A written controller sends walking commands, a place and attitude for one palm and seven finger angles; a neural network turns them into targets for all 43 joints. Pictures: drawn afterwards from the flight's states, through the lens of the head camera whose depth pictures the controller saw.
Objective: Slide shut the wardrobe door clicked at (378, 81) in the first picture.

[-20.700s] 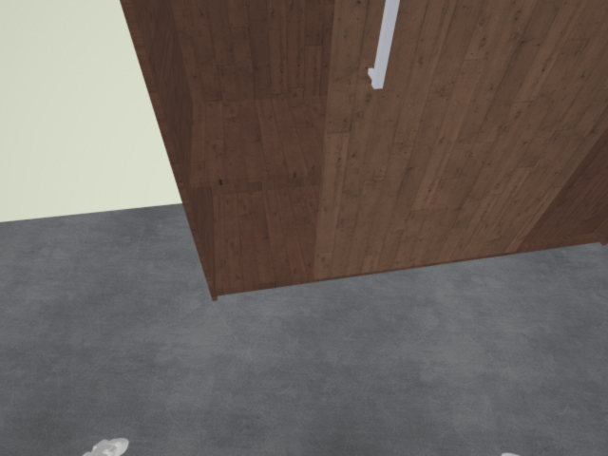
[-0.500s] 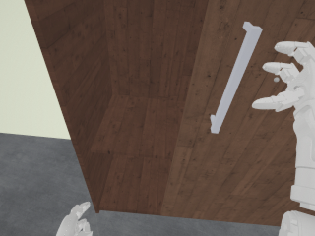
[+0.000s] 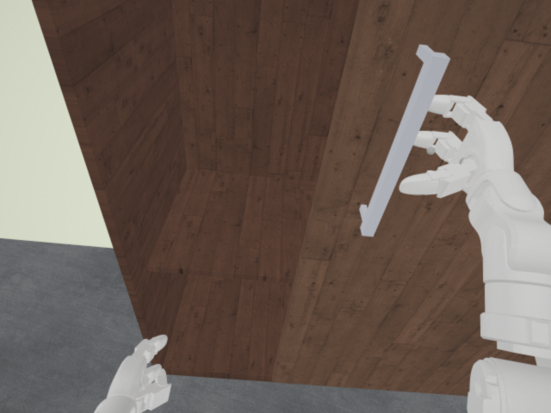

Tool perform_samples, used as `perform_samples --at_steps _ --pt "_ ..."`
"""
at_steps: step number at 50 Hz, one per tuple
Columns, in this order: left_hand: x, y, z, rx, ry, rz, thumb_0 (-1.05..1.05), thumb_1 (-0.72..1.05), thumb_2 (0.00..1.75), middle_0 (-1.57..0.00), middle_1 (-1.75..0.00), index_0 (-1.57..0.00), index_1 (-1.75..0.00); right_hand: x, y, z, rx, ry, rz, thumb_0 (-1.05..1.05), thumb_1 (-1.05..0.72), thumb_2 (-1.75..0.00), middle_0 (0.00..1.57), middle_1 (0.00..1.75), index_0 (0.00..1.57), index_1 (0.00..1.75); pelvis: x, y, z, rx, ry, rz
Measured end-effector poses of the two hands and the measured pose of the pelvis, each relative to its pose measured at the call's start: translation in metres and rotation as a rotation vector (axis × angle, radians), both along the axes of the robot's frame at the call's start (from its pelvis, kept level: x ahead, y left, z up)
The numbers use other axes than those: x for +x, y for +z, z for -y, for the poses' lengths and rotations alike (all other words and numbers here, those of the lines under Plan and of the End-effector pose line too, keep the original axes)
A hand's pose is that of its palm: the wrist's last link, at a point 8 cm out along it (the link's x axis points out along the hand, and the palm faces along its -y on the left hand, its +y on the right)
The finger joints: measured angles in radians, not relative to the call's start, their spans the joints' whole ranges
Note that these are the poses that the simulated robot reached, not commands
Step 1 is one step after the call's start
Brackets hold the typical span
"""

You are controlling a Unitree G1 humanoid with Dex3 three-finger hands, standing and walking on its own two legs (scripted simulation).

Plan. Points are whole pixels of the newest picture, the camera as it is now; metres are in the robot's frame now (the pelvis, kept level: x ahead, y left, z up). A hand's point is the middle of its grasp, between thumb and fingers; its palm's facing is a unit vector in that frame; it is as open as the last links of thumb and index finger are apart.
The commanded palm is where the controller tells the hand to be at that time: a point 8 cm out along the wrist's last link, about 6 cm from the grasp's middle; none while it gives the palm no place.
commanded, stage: slide the fingers in behind the handle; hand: right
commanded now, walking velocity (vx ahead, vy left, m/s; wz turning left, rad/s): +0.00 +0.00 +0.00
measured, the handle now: (392, 153) +0.42 -0.14 +0.23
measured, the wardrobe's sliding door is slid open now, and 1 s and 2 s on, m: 0.37 0.37 0.37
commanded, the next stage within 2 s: move the hooked fingers beside the handle in 0.52 s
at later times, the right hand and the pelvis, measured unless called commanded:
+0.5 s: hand (421, 185) +0.33 -0.15 +0.24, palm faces +0.02 +1.00 -0.03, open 14.1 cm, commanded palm +0.31 -0.19 +0.24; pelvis -0.01 +0.00 +0.00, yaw -1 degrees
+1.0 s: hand (420, 177) +0.35 -0.15 +0.24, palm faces +0.02 +1.00 -0.03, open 13.9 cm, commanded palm +0.32 -0.20 +0.24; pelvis -0.01 -0.01 +0.00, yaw +0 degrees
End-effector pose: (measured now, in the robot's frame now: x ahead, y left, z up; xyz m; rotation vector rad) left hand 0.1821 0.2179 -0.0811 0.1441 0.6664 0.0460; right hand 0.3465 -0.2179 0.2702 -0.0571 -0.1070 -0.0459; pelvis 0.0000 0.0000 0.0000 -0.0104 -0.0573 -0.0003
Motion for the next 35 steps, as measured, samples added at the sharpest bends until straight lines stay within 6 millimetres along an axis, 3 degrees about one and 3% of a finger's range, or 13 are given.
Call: perform_samples --at_steps 4,7,10,13,17,25,35 --pt "0.002 0.001 -0.004 -0.006 0.002 0.004 0.01 0.9 0.9 -0.2 -0.3 -0.2 -0.3 -0.004 -0.037 -0.005 0.025 0.038 -0.124 -0.01 0.5 -0.3 0.29 1.2 0.29 1.2 0.0 0.0 0.001 -0.001 0.0 -0.011" --pt "0.003 0.004 -0.006 0.008 -0.003 0.017 0.02 0.9 0.9 -0.2 -0.3 -0.2 -0.3 -0.019 -0.054 -0.012 0.031 0.042 -0.098 -0.01 0.5 -0.3 0.29 1.2 0.29 1.2 0.0 0.0 0.0 -0.004 0.002 -0.01" --pt "0.004 0.007 -0.008 0.025 -0.014 0.027 0.02 0.9 0.9 -0.2 -0.3 -0.2 -0.3 -0.033 -0.047 -0.009 0.02 0.0 0.002 -0.01 0.5 -0.3 0.3 1.2 0.26 1.18 0.001 0.0 -0.002 -0.007 0.006 -0.004" --pt "0.006 0.008 -0.008 0.036 -0.027 0.028 0.02 0.9 0.9 -0.2 -0.3 -0.2 -0.3 -0.046 -0.022 -0.005 -0.008 -0.024 0.121 -0.01 0.5 -0.3 0.3 1.2 0.26 1.18 0.001 -0.001 -0.004 -0.007 0.001 0.009" --pt "0.012 0.007 -0.006 0.032 -0.035 0.027 0.02 0.9 0.9 -0.2 -0.3 -0.2 -0.3 -0.047 0.002 -0.005 -0.018 -0.002 0.146 -0.01 0.5 -0.3 0.3 1.2 0.28 1.19 -0.001 -0.002 -0.004 -0.002 -0.012 0.024" --pt "0.016 0.014 0.003 0.004 -0.039 0.059 0.02 0.9 0.9 -0.2 -0.3 -0.2 -0.3 -0.037 -0.028 -0.013 0.027 0.022 -0.053 -0.01 0.5 -0.3 0.3 1.2 0.28 1.21 -0.011 -0.002 -0.003 0.001 -0.015 0.017" --pt "0.001 0.007 0.006 0.027 -0.05 0.018 0.01 0.9 0.9 -0.2 -0.3 -0.2 -0.3 -0.038 -0.022 -0.015 0.011 0.004 0.016 -0.01 0.5 -0.3 0.3 1.2 0.26 1.21 -0.014 -0.001 0.0 0.005 -0.018 0.029"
